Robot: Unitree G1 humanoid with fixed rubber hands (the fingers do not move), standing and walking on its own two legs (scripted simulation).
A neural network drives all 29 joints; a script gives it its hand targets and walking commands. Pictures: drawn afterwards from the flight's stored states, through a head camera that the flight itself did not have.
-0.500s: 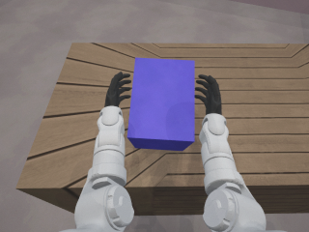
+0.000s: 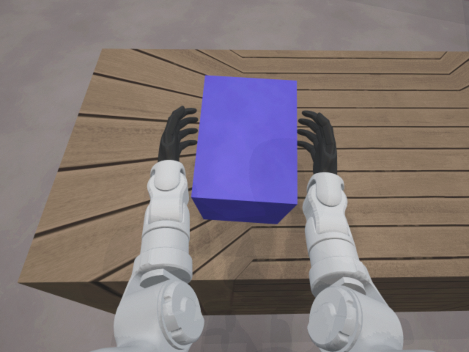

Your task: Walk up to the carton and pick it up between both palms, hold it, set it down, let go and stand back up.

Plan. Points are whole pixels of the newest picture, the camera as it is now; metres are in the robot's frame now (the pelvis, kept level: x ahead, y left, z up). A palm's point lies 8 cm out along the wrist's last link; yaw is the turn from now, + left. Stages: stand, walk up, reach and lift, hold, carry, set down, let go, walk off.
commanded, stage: set down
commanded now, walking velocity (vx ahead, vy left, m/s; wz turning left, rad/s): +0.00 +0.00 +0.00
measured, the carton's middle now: (244, 157) +0.46 -0.05 +0.00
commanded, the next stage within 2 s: none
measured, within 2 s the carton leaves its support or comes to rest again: rests again in 0.88 s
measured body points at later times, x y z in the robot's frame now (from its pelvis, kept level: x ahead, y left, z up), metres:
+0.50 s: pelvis -0.02 +0.01 -0.01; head +0.06 +0.04 +0.43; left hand +0.43 +0.08 +0.02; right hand +0.37 -0.17 +0.01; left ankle -0.05 +0.14 -0.75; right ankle -0.03 -0.12 -0.74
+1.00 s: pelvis -0.07 +0.00 -0.01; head -0.03 +0.00 +0.43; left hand +0.37 +0.08 +0.05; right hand +0.33 -0.19 +0.04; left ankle -0.05 +0.14 -0.75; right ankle -0.03 -0.12 -0.75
